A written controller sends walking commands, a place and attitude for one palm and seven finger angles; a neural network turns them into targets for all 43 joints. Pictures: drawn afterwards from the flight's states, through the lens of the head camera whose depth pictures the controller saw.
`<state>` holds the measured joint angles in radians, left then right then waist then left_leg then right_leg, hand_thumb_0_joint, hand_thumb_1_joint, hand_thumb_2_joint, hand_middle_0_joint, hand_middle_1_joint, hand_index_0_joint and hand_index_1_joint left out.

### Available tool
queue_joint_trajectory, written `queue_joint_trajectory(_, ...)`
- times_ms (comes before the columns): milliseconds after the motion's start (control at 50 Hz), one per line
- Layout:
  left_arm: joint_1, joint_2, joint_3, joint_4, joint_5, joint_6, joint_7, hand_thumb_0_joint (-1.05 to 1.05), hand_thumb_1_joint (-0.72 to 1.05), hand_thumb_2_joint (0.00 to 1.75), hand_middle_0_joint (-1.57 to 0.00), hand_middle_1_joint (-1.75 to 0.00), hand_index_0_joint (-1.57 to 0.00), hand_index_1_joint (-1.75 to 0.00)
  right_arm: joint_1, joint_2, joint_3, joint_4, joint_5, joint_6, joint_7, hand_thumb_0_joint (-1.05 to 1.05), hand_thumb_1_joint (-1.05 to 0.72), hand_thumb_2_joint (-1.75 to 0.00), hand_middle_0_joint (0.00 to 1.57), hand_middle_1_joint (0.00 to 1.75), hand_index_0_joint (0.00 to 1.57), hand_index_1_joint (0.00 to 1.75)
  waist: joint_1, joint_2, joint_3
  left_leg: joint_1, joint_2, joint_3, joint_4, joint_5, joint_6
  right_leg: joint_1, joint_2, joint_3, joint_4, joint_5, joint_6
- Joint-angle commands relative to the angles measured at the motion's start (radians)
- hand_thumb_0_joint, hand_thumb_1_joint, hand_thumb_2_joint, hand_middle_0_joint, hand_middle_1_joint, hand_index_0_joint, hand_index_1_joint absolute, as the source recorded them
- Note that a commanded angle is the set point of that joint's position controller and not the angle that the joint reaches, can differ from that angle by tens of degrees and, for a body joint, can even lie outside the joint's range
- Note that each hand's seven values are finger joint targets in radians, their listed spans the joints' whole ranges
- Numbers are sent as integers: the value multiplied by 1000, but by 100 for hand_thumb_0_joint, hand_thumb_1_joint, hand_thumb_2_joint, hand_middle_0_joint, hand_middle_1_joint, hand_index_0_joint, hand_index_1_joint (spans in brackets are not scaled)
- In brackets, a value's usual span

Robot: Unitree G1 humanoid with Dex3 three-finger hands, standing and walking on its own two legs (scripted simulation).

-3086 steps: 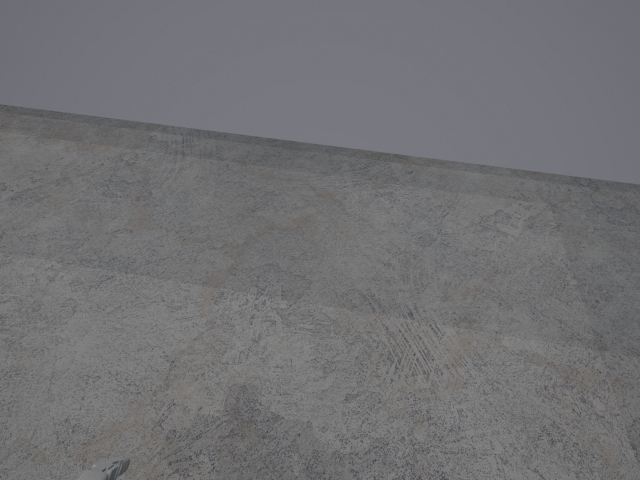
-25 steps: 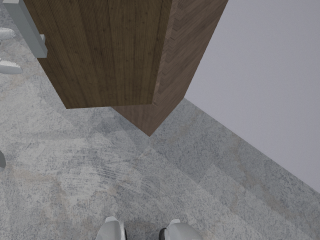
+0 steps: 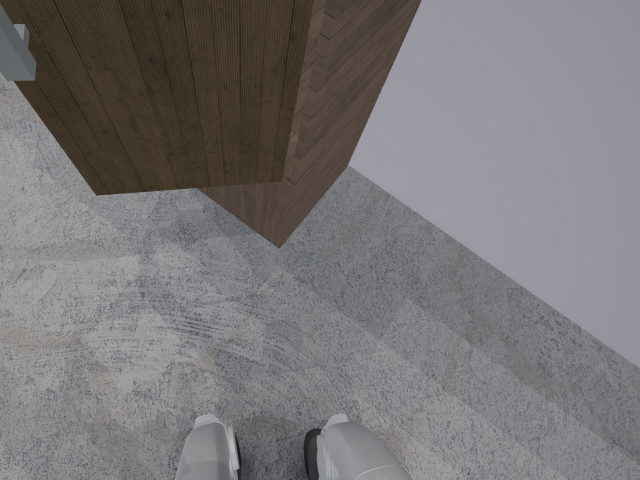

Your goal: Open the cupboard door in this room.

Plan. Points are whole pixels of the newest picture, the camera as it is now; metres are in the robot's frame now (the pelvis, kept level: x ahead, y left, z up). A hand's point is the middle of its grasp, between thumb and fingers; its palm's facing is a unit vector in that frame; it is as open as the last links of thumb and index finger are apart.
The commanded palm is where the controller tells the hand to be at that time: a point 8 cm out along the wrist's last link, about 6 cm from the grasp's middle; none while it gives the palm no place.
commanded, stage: move the hooked fingers beside the handle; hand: left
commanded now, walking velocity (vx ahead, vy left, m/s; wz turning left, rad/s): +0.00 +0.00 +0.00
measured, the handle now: out of the picture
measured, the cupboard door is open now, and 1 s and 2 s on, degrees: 46 46 45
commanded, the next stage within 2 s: slide the fingers in behind the handle in 0.24 s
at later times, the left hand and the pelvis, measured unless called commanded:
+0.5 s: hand out of the picture +0.53 +0.33 +0.13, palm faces +0.07 -1.00 +0.00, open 14.0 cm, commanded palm +0.52 +0.35 +0.13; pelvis +0.01 +0.02 +0.01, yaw +1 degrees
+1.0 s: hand out of the picture +0.54 +0.27 +0.14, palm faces +0.08 -1.00 +0.00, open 14.0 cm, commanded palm +0.53 +0.31 +0.13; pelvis +0.00 +0.00 +0.01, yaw +1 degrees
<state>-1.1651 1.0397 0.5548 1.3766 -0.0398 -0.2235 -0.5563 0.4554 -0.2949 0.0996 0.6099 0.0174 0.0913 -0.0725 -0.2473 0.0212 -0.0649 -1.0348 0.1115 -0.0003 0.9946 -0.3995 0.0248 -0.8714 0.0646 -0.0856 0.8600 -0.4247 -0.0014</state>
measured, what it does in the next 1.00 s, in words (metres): stands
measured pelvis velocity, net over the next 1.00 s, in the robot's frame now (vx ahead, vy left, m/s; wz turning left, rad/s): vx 0.00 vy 0.00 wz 0.01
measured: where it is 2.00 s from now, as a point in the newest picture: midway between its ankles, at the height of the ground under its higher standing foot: outside the picture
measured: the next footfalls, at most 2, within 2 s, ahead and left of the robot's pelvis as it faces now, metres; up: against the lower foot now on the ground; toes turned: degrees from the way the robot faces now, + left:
none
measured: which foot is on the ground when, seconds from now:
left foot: down 0.00-1.00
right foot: down 0.00-1.00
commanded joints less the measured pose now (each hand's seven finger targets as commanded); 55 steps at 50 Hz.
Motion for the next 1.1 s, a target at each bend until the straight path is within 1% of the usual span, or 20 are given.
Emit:
queue_joint_trajectory(0,-365,286,22,-231,-31,-45,-4,0,-50,30,-30,-120,-30,-120,213,-215,-83,-24,-6,1,-6,0,-90,-90,20,30,20,30,21,311,-525,643,-42,-68,-58,490,19,35,31,27,-92,344,-2)
queue_joint_trajectory(80,-371,252,14,-293,-31,-44,11,0,-50,30,-30,-120,-30,-120,220,-215,-91,-26,-15,3,3,0,-90,-90,20,30,20,30,32,347,-543,727,-35,-94,-72,552,4,-8,34,10,-91,326,-7)
queue_joint_trajectory(100,-364,210,-7,-294,-38,-44,13,0,-50,30,-30,-120,-30,-120,219,-213,-95,-25,-15,4,7,0,-90,-90,20,30,20,30,26,349,-538,749,-33,-97,-73,574,1,-22,36,7,-95,328,-9)
queue_joint_trajectory(180,-375,202,7,-280,-49,-45,34,0,-50,30,-30,-120,-30,-120,220,-216,-96,-24,-19,4,9,0,-90,-90,20,30,20,30,19,295,-506,731,-32,-104,-84,552,1,-21,36,3,-100,311,-8)
queue_joint_trajectory(220,-374,161,-20,-284,-45,-44,45,0,-50,30,-30,-120,-30,-120,219,-213,-99,-25,-20,3,13,0,-90,-90,20,30,20,30,19,318,-499,752,-32,-109,-90,563,-6,-36,34,2,-101,301,-11)
queue_joint_trajectory(260,-359,175,-5,-288,-36,-49,58,0,-50,30,-30,-120,-30,-120,220,-213,-97,-31,-24,2,15,0,-90,-90,20,30,20,30,33,338,-500,774,-30,-119,-94,591,-14,-51,33,-2,-97,287,-15)
queue_joint_trajectory(300,-368,146,-30,-258,-31,-45,68,0,-50,30,-30,-120,-30,-120,216,-211,-97,-29,-23,3,17,0,-90,-90,20,30,20,30,17,301,-473,748,-31,-115,-93,558,-12,-51,32,-1,-99,286,-10)
queue_joint_trajectory(360,-345,193,19,-282,-38,-58,73,0,-50,30,-30,-120,-30,-120,221,-217,-99,-39,-25,1,15,0,-90,-90,20,30,20,30,34,274,-514,742,-35,-113,-96,575,-8,-3,32,3,-93,311,-14)
queue_joint_trajectory(400,-372,141,-20,-300,-38,-65,73,0,-50,30,-30,-120,-30,-120,216,-209,-102,-34,-26,2,21,0,-90,-90,20,30,20,30,25,310,-518,769,-31,-112,-90,593,-16,-23,32,2,-95,313,-11)
queue_joint_trajectory(560,-353,38,-48,-346,-63,-70,95,0,-50,30,-30,-120,-30,-120,224,-201,-116,-23,-30,5,35,0,-90,-90,20,30,20,30,30,310,-541,835,-29,-128,-98,649,-25,-36,37,-6,-103,303,-16)
queue_joint_trajectory(640,-359,44,-56,-272,-50,-38,124,0,-50,30,-30,-120,-30,-120,212,-204,-109,-25,-24,2,31,0,-90,-90,20,30,20,30,18,231,-442,699,-41,-102,-123,461,-1,4,29,3,-118,276,-10)
queue_joint_trajectory(660,-368,49,-54,-291,-45,-45,133,0,-50,30,-30,-120,-30,-120,213,-204,-107,-26,-26,-1,30,0,-90,-90,20,30,20,30,29,263,-454,707,-45,-104,-124,457,-2,2,28,5,-115,267,-15)
queue_joint_trajectory(680,-390,51,-61,-295,-33,-49,145,0,-50,30,-30,-120,-30,-120,211,-203,-107,-24,-26,-3,30,0,-90,-90,20,30,20,30,18,266,-460,715,-42,-104,-125,449,-3,-7,26,7,-115,262,-12)
queue_joint_trajectory(760,-403,109,-18,-305,-29,-87,173,0,-50,30,-30,-120,-30,-120,212,-205,-103,-24,-28,-12,27,0,-90,-90,20,30,20,30,18,229,-466,666,-46,-92,-118,410,8,41,26,21,-115,268,-12)
queue_joint_trajectory(800,-409,74,-47,-285,-28,-95,173,0,-50,30,-30,-120,-30,-120,207,-200,-104,-19,-25,-16,28,0,-90,-90,20,30,20,30,8,229,-466,659,-47,-85,-114,396,9,39,26,26,-119,268,-7)
queue_joint_trajectory(880,-388,127,-20,-248,-25,-89,160,0,-50,30,-30,-120,-30,-120,208,-202,-99,-18,-19,-19,22,0,-90,-90,20,30,20,30,18,217,-490,604,-55,-64,-103,387,18,98,22,41,-113,306,-3)
queue_joint_trajectory(920,-390,98,-51,-217,-23,-69,155,0,-50,30,-30,-120,-30,-120,205,-199,-97,-19,-16,-20,20,0,-90,-90,20,30,20,30,5,193,-445,560,-55,-55,-103,350,23,94,21,43,-120,293,2)
queue_joint_trajectory(960,-381,135,-20,-240,-21,-70,155,0,-50,30,-30,-120,-30,-120,214,-199,-97,-24,-17,-22,18,0,-90,-90,20,30,20,30,19,199,-483,558,-60,-49,-100,371,26,134,21,48,-114,324,1)
queue_joint_trajectory(1040,-396,102,-40,-298,-28,-83,155,0,-50,30,-30,-120,-30,-120,217,-194,-104,-18,-19,-24,22,0,-90,-90,20,30,20,30,18,244,-528,604,-58,-46,-94,410,21,132,23,50,-115,358,2)
queue_joint_trajectory(1080,-373,108,-17,-294,-42,-87,153,0,-50,30,-30,-120,-30,-120,223,-195,-107,-11,-20,-22,23,0,-90,-90,20,30,20,30,21,220,-541,612,-57,-46,-91,444,23,147,26,48,-112,396,2)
